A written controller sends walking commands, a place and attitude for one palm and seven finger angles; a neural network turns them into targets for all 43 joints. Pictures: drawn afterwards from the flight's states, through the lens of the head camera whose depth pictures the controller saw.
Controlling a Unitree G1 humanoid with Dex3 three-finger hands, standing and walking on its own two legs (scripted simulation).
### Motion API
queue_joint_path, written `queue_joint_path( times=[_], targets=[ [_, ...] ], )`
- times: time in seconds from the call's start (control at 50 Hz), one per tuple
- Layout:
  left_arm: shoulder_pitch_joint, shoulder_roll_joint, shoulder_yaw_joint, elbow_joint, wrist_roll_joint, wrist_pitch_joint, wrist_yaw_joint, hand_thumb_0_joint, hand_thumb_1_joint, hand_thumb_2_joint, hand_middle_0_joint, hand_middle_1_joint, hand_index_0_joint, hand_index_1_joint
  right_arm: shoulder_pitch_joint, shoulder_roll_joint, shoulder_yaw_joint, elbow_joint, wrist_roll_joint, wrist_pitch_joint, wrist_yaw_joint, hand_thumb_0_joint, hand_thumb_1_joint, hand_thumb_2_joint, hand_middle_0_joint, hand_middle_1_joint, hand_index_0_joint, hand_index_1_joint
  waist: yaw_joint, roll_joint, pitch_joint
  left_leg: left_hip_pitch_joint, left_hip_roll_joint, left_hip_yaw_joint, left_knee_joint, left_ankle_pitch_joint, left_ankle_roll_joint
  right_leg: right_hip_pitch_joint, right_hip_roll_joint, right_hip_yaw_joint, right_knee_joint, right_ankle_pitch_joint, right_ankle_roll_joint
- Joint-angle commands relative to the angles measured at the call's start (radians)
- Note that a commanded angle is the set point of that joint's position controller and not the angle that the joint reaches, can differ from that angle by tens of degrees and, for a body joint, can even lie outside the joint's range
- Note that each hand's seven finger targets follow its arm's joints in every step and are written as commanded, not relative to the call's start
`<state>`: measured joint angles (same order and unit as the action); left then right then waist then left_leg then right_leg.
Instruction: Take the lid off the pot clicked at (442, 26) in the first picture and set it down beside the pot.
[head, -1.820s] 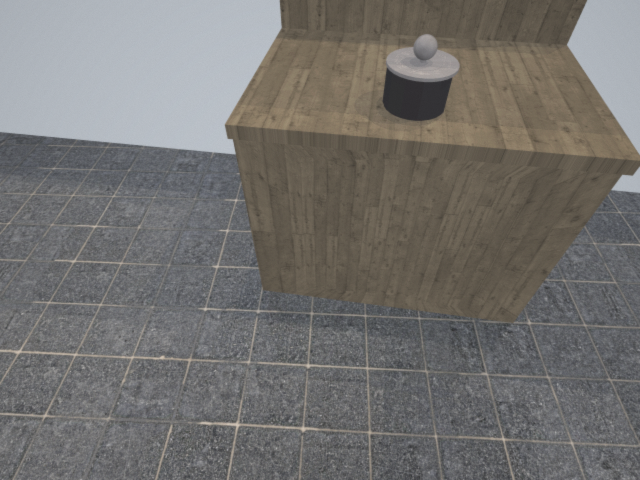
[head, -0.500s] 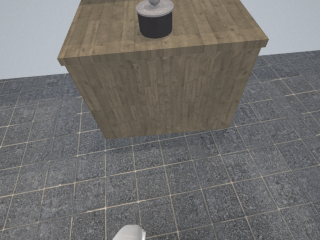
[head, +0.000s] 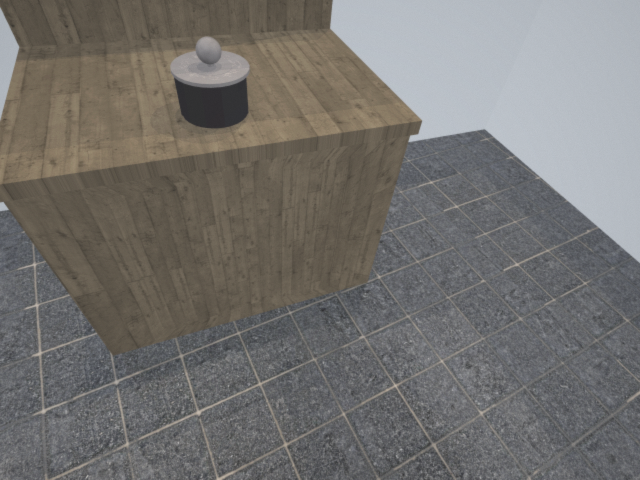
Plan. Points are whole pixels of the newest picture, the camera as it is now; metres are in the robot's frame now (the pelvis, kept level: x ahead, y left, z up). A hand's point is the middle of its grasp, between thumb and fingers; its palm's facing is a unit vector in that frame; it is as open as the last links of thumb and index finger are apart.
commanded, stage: walk to a spot facing it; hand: left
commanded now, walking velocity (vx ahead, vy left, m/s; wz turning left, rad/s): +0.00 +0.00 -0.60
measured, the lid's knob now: (208, 50) +0.89 +0.33 +0.11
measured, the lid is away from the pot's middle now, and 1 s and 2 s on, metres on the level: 0.00 0.00 0.00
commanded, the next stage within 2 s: turn to face it in 1.50 s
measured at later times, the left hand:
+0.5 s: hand (272, 379) +0.31 +0.10 -0.18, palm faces -0.33 -0.92 -0.21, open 7.3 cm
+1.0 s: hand (241, 353) +0.35 +0.16 -0.17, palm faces -0.48 -0.85 -0.21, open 7.3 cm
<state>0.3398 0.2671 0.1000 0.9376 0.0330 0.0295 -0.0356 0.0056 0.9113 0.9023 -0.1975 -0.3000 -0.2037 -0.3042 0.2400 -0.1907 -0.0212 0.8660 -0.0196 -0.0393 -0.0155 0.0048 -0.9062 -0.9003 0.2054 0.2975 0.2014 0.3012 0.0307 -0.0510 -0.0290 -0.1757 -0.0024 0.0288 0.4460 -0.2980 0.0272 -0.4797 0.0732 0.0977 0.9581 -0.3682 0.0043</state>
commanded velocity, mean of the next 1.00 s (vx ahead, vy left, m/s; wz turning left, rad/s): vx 0.02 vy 0.00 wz -0.60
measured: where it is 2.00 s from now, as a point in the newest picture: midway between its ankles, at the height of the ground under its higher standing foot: outside the picture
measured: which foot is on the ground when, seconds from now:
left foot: down 0.00-0.38, up 0.40-0.80, down 0.82-1.00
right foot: up 0.00-0.36, down 0.38-0.82, up 0.84-1.00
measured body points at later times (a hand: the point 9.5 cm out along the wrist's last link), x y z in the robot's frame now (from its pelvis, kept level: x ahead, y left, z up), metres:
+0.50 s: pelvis +0.12 -0.03 -0.02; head +0.18 -0.05 +0.42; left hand +0.33 +0.15 -0.16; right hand +0.02 -0.25 -0.17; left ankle +0.06 +0.11 -0.64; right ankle +0.17 -0.12 -0.74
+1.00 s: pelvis +0.20 +0.00 +0.00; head +0.23 +0.01 +0.45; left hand +0.37 +0.20 -0.15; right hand +0.15 -0.26 -0.12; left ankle +0.24 +0.11 -0.74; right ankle +0.12 -0.11 -0.65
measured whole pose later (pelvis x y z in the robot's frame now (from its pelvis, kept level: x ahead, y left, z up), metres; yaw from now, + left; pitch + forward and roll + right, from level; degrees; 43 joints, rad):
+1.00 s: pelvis +0.20 +0.00 +0.00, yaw -36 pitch +0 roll -1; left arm 0.29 0.27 0.10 0.91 0.02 0.07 -0.03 0.00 0.91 0.90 -0.20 -0.30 -0.20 -0.30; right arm 0.20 -0.17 -0.01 0.85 -0.02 0.01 -0.03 0.00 -0.90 -0.90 0.21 0.30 0.20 0.30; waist 0.05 -0.05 0.03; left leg -0.17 0.07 0.15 0.46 -0.29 0.00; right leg -0.55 0.00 0.02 1.14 -0.37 0.07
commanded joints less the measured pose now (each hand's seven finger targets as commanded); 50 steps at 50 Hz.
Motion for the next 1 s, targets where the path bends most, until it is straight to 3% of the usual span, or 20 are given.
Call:
queue_joint_path(
  times=[0.0,0.06,0.22,0.3,0.32,0.34,0.36,0.38,0.44,0.5,0.6,0.68,0.74,0.76,0.78,0.8,0.82,0.86,0.9,0.98],
  targets=[
    [-0.034,0.03,0.009,-0.091,0.004,-0.023,-0.015,0.0,0.9,0.9,-0.2,-0.3,-0.2,-0.3,0.066,-0.122,-0.017,-0.028,0.008,-0.031,-0.02,0.0,-0.9,-0.9,0.2,0.3,0.2,0.3,0.0,0.188,0.139,0.035,0.25,-0.106,-0.23,0.309,0.021,-0.252,-0.088,-0.048,0.253,0.135,0.033],
    [-0.067,0.005,-0.005,-0.095,0.0,-0.012,-0.012,0.0,0.9,0.9,-0.2,-0.3,-0.2,-0.3,0.15,-0.111,-0.006,0.015,0.008,-0.038,-0.033,0.0,-0.9,-0.9,0.2,0.3,0.2,0.3,-0.014,0.2,0.111,0.12,0.238,-0.005,-0.13,0.736,0.014,-0.291,-0.089,-0.096,0.274,0.154,0.036],
    [-0.279,-0.016,-0.034,-0.141,-0.009,-0.004,-0.017,0.0,0.9,0.9,-0.2,-0.3,-0.2,-0.3,0.229,-0.145,-0.027,0.078,-0.005,-0.015,-0.036,0.0,-0.9,-0.9,0.2,0.3,0.2,0.3,-0.075,0.206,0.124,0.225,0.271,0.103,-0.05,0.868,0.083,-0.206,-0.095,-0.216,-0.124,0.155,0.012],
    [-0.189,0.027,-0.023,-0.123,-0.007,-0.026,-0.005,0.0,0.9,0.9,-0.2,-0.3,-0.2,-0.3,0.221,-0.182,-0.052,0.076,0.003,-0.005,-0.03,0.0,-0.9,-0.9,0.2,0.3,0.2,0.3,-0.024,0.186,0.024,0.208,0.304,0.147,0.163,1.031,0.057,0.078,-0.044,-0.245,-0.315,0.154,-0.033],
    [-0.078,0.056,-0.011,-0.096,-0.004,-0.04,0.0,0.0,0.9,0.9,-0.2,-0.3,-0.2,-0.3,0.204,-0.19,-0.056,0.067,0.009,-0.003,-0.026,0.0,-0.9,-0.9,0.2,0.3,0.2,0.3,0.036,0.165,-0.043,0.13,0.289,0.155,0.334,0.935,0.019,0.277,-0.043,-0.227,-0.416,0.229,-0.051],
    [0.038,0.142,0.009,-0.063,0.001,-0.056,0.011,0.0,0.9,0.9,-0.2,-0.3,-0.2,-0.3,0.222,-0.163,-0.05,0.053,0.027,0.0,-0.016,0.0,-0.9,-0.9,0.2,0.3,0.2,0.3,0.083,0.016,-0.168,-0.115,0.233,0.186,0.631,0.554,-0.036,0.608,-0.214,-0.043,-0.447,0.552,-0.137],
    [0.102,0.233,0.027,-0.054,-0.02,-0.062,0.03,0.0,0.9,0.9,-0.2,-0.3,-0.2,-0.3,0.248,-0.096,-0.041,0.027,0.036,-0.002,-0.014,0.0,-0.9,-0.9,0.2,0.3,0.2,0.3,0.07,-0.15,-0.314,-0.375,0.047,0.149,1.028,-0.332,-0.095,0.78,-0.533,0.423,-0.441,1.062,-0.296],
    [0.091,0.229,0.029,-0.06,-0.037,-0.043,0.048,0.0,0.9,0.9,-0.2,-0.3,-0.2,-0.3,0.166,-0.122,-0.043,0.002,0.03,0.002,-0.03,0.0,-0.9,-0.9,0.2,0.3,0.2,0.3,0.084,-0.068,-0.308,-0.386,0.081,-0.029,1.031,-0.334,-0.066,0.714,-0.505,0.354,-0.483,1.014,-0.332],
    [-0.132,0.135,0.003,-0.112,-0.029,-0.027,0.062,0.0,0.9,0.9,-0.2,-0.3,-0.2,-0.3,0.087,-0.104,-0.039,0.005,0.005,0.037,-0.018,0.0,-0.9,-0.9,0.2,0.3,0.2,0.3,-0.009,0.028,-0.051,-0.345,0.156,-0.036,0.883,-0.171,-0.078,0.284,-0.369,0.211,-0.605,0.483,-0.247],
    [-0.189,0.122,-0.001,-0.12,-0.013,-0.035,0.061,0.0,0.9,0.9,-0.2,-0.3,-0.2,-0.3,0.137,-0.068,-0.036,0.021,-0.006,0.061,-0.013,0.0,-0.9,-0.9,0.2,0.3,0.2,0.3,-0.063,0.016,-0.016,-0.268,0.132,-0.008,0.711,-0.135,-0.092,0.136,-0.301,0.136,-0.64,0.405,-0.212],
    [-0.156,0.128,0.006,-0.118,-0.011,-0.032,0.042,0.0,0.9,0.9,-0.2,-0.3,-0.2,-0.3,0.07,-0.074,-0.04,-0.024,-0.006,0.054,-0.002,0.0,-0.9,-0.9,0.2,0.3,0.2,0.3,-0.043,-0.097,-0.028,-0.246,0.082,0.007,0.478,-0.082,-0.095,0.135,-0.234,0.185,-0.66,0.191,-0.19],
    [-0.128,0.136,0.017,-0.131,-0.01,-0.023,0.039,0.0,0.9,0.9,-0.2,-0.3,-0.2,-0.3,0.004,-0.079,-0.04,-0.064,0.004,0.038,-0.007,0.0,-0.9,-0.9,0.2,0.3,0.2,0.3,-0.016,-0.118,-0.052,-0.199,0.035,0.008,0.316,-0.116,-0.091,0.199,-0.237,0.257,-0.602,0.325,-0.186],
    [-0.134,0.134,0.019,-0.139,-0.018,-0.014,0.039,0.0,0.9,0.9,-0.2,-0.3,-0.2,-0.3,0.031,-0.095,-0.045,-0.064,0.01,0.029,-0.016,0.0,-0.9,-0.9,0.2,0.3,0.2,0.3,-0.037,-0.123,-0.07,-0.053,0.013,0.01,0.096,-0.019,-0.084,0.18,-0.196,0.269,-0.539,0.385,-0.129],
    [-0.14,0.114,0.016,-0.145,-0.022,-0.011,0.04,0.0,0.9,0.9,-0.2,-0.3,-0.2,-0.3,0.062,-0.115,-0.05,-0.057,0.012,0.024,-0.02,0.0,-0.9,-0.9,0.2,0.3,0.2,0.3,-0.055,-0.076,-0.085,0.082,0.048,-0.012,-0.017,0.043,-0.072,0.096,-0.165,0.244,-0.486,0.347,-0.09],
    [-0.139,0.067,0.008,-0.165,-0.029,-0.01,0.036,0.0,0.9,0.9,-0.2,-0.3,-0.2,-0.3,0.095,-0.186,-0.062,-0.06,0.005,0.016,-0.024,0.0,-0.9,-0.9,0.2,0.3,0.2,0.3,-0.078,0.109,-0.096,0.205,0.234,-0.217,-0.141,0.04,-0.007,-0.056,-0.055,0.146,-0.336,0.165,-0.034],
    [-0.137,0.038,0.002,-0.183,-0.025,-0.013,0.027,0.0,0.9,0.9,-0.2,-0.3,-0.2,-0.3,0.074,-0.263,-0.079,-0.079,-0.001,0.021,-0.02,0.0,-0.9,-0.9,0.2,0.3,0.2,0.3,-0.067,0.329,-0.037,0.212,0.47,-0.422,-0.204,0.183,0.089,-0.224,0.023,-0.023,-0.08,-0.2,0.023],
    [-0.146,0.078,0.012,-0.174,-0.008,-0.014,0.023,0.0,0.9,0.9,-0.2,-0.3,-0.2,-0.3,0.049,-0.25,-0.07,-0.086,-0.005,0.025,-0.019,0.0,-0.9,-0.9,0.2,0.3,0.2,0.3,-0.065,0.211,0.011,0.115,0.509,-0.406,-0.187,0.261,0.145,-0.21,-0.051,-0.016,0.094,-0.189,0.033],
    [-0.067,0.082,0.026,-0.12,-0.003,-0.005,0.015,0.0,0.9,0.9,-0.2,-0.3,-0.2,-0.3,-0.069,-0.163,-0.044,-0.104,-0.004,0.018,-0.023,0.0,-0.9,-0.9,0.2,0.3,0.2,0.3,0.001,0.206,0.039,0.029,0.383,-0.214,-0.17,0.323,0.109,-0.17,-0.072,-0.032,0.211,-0.075,0.053],
    [-0.058,0.067,0.02,-0.111,-0.011,0.007,0.006,0.0,0.9,0.9,-0.2,-0.3,-0.2,-0.3,-0.082,-0.154,-0.038,-0.106,-0.003,0.019,-0.022,0.0,-0.9,-0.9,0.2,0.3,0.2,0.3,0.005,0.202,0.049,0.023,0.319,-0.058,-0.151,0.389,0.088,-0.158,-0.09,-0.049,0.27,-0.005,0.067],
    [-0.106,0.034,0.007,-0.119,-0.015,0.018,0.0,0.0,0.9,0.9,-0.2,-0.3,-0.2,-0.3,-0.003,-0.163,-0.05,-0.071,-0.001,0.023,-0.02,0.0,-0.9,-0.9,0.2,0.3,0.2,0.3,-0.031,0.216,0.058,0.091,0.31,0.037,-0.119,0.478,0.094,-0.153,-0.117,-0.107,0.158,0.012,0.083]
  ],
)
